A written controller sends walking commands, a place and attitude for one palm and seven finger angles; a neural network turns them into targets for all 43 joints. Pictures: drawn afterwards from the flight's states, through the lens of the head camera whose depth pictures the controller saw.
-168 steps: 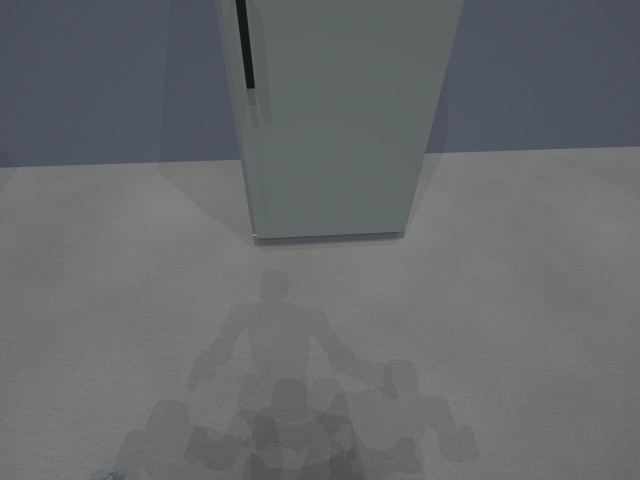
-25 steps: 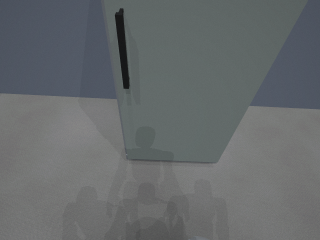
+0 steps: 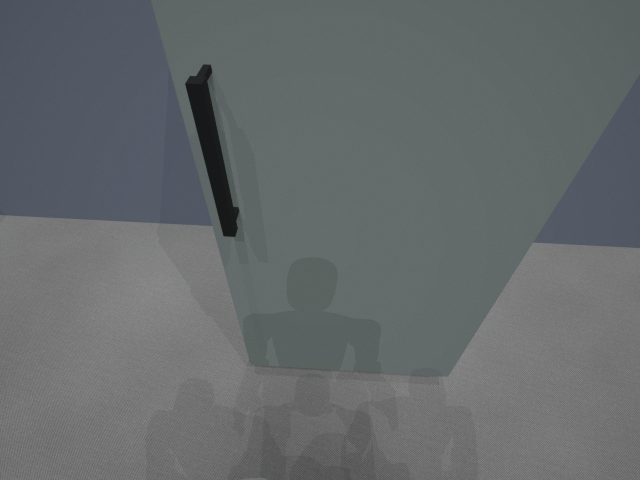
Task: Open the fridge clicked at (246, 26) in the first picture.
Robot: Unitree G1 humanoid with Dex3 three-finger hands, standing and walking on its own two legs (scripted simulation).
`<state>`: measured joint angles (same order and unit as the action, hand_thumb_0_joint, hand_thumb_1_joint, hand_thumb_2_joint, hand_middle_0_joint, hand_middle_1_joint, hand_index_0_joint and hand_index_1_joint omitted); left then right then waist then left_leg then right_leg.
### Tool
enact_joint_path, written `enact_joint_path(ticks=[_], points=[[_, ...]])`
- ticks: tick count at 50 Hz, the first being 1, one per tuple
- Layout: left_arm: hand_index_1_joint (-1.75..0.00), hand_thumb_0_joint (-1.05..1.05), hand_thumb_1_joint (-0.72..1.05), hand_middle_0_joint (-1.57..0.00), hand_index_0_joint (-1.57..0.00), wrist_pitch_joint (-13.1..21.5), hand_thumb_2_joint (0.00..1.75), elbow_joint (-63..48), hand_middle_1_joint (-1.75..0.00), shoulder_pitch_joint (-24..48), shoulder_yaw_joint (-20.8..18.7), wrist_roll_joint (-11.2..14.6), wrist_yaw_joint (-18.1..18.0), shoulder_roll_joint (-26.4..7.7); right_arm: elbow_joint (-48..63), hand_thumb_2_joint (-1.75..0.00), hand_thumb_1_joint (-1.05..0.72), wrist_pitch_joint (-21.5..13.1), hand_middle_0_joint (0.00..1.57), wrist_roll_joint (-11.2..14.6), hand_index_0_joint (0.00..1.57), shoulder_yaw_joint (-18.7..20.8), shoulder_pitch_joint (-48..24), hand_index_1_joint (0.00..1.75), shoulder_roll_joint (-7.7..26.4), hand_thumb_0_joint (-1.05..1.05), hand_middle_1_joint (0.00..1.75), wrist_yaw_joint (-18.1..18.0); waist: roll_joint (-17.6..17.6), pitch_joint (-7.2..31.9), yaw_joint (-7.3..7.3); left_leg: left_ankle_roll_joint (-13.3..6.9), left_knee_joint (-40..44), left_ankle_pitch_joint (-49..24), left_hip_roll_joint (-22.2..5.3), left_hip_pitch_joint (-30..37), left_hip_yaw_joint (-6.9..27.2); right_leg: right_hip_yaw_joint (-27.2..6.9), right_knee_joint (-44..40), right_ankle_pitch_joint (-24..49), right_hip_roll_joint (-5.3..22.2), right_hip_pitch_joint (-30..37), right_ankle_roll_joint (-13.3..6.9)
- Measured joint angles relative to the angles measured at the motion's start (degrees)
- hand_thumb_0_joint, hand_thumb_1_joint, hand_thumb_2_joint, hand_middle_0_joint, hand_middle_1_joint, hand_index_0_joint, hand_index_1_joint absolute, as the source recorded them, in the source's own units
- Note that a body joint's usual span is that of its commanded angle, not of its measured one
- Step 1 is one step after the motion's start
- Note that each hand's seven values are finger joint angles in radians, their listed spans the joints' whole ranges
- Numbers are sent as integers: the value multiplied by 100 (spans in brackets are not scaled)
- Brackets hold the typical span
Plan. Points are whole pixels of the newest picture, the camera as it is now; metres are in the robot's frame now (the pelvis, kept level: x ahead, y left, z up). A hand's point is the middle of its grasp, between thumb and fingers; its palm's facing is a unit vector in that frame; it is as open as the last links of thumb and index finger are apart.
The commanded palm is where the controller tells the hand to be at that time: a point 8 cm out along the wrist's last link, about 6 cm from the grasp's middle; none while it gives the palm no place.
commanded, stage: come to a stop and stand still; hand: left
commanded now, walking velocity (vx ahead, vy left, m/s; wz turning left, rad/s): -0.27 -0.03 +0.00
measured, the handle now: (219, 161) +0.52 +0.20 +0.12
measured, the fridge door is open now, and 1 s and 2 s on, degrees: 0 0 0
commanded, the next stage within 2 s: none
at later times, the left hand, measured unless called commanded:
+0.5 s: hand out of the picture +0.00 +0.17 -0.17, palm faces +0.02 -0.97 -0.25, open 7.4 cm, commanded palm none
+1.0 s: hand out of the picture -0.05 +0.15 -0.18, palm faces +0.01 -0.99 -0.17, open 7.4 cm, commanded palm none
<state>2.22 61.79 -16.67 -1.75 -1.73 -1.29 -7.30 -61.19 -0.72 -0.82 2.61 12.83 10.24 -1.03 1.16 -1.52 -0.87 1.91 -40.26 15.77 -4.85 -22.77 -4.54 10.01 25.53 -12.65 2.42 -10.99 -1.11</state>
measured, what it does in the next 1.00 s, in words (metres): steps on the spot: left foot, then right foot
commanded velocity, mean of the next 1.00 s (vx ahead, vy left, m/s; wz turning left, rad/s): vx -0.04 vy -0.02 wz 0.00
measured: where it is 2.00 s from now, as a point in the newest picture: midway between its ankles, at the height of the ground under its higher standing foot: outside the picture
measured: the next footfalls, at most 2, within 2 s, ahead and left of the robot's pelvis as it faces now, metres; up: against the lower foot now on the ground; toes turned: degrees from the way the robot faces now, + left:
left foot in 0.04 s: +0.12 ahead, +0.13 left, +0.00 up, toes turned +6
right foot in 0.38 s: +0.02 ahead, -0.12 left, +0.00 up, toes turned -6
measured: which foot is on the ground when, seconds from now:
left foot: up 0.00-0.02, down 0.04-0.42, up 0.44-0.56, down 0.58-1.00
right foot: down 0.00-0.08, up 0.10-0.36, down 0.38-1.00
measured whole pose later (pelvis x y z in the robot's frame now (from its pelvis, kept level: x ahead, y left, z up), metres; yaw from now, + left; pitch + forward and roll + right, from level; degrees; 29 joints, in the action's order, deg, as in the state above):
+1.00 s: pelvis -0.04 -0.01 +0.00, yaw -2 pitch -2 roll +0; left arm -0.8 64.7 -17.0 -1.0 -0.8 -1.5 -7.5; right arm -66.2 0.9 -1.0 0.4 20.2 5.7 -1.6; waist 0.0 -1.4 0.5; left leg 1.6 -24.6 9.8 -3.0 -13.0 -2.1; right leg 4.5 25.1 -11.1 0.5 -12.3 -1.2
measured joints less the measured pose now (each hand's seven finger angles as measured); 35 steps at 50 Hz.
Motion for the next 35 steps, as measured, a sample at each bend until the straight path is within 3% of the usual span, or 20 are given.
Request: enact_joint_path(ticks=[2,4,6,9,13,16,19,23,26,29,30,35], points=[[-30,1,92,-20,-20,-88,90,38,-30,-61,22,27,-18,38,57,-90,-94,1,20,25,19,-26,-126,30,44,1,30,-7,10,-37,-54,17,747,-628,11,310,3,-12,232,-187,-25,21,78],[-30,1,92,-20,-20,-213,90,66,-30,-61,23,45,-44,6,85,-90,-93,6,20,24,19,-36,-243,30,-14,1,30,-25,-119,-92,-84,-238,854,-564,83,453,-42,-47,536,-417,57,-13,162],[-30,1,92,-20,-20,-312,90,45,-30,-35,19,63,-78,-69,140,-90,-93,33,20,18,19,-81,-358,30,-134,1,30,-47,-325,-147,-143,-335,888,-459,187,517,-146,-213,810,-788,138,-110,231],[-30,1,91,-20,-20,-390,90,-3,-30,47,5,66,-76,-143,244,-90,-92,61,20,6,20,-119,-549,30,-263,0,30,-97,-384,-237,-146,-374,1114,-581,235,568,-218,-493,1728,-1489,84,-464,257],[-30,1,91,-20,-20,-435,90,-116,-30,133,-53,56,-64,-208,350,-89,-91,126,20,-7,20,-93,-747,30,-332,0,30,-94,-254,-300,-87,-368,1270,-751,198,521,-250,-667,2364,-1703,1,-744,289],[-30,1,91,-20,-20,-438,90,-213,-30,174,-84,51,-69,-255,372,-89,-91,154,21,-21,20,-57,-773,30,-312,0,30,-67,-144,-277,-41,-320,1296,-841,168,450,-264,-677,2018,-1582,6,-655,282],[-30,1,91,-19,-20,-353,90,-295,-30,138,-80,26,-79,-298,333,-89,-91,189,21,7,20,-14,-668,30,-260,0,30,-27,-80,-181,-26,-225,1109,-835,160,301,-272,-670,884,-721,34,-264,208],[-30,1,91,-19,-20,-329,90,-245,-30,67,-9,-2,-73,-213,236,-89,-93,340,21,43,20,102,-425,30,-65,-1,30,3,78,-53,41,-133,597,150,178,201,10,-568,719,-474,-49,-169,-10],[-30,1,91,-19,-20,-323,90,-191,-30,17,33,11,-54,-161,108,-89,-93,359,21,20,20,80,-210,30,43,-1,30,18,44,61,56,-135,305,228,196,329,173,-580,490,-352,-108,-116,-56],[-30,1,91,-20,-20,-296,90,-115,-30,33,82,44,-25,-87,-23,-89,-92,279,20,13,20,24,58,30,129,-1,30,-12,106,142,128,-128,805,-161,115,771,303,-502,461,-305,-238,-174,-69],[-30,1,91,-20,-20,-296,90,-66,-30,85,87,48,-43,-87,-101,-90,-92,244,20,10,20,1,126,30,122,-1,30,-37,97,132,165,-39,994,-164,100,856,353,-458,483,-311,-254,-199,-66],[-30,2,93,-20,-20,-267,90,101,-30,269,77,110,-20,-203,-432,-90,-92,170,20,8,19,-171,411,30,-72,0,30,-74,-129,-34,106,61,1432,-438,152,1065,322,-479,120,-56,-222,-28,-66]])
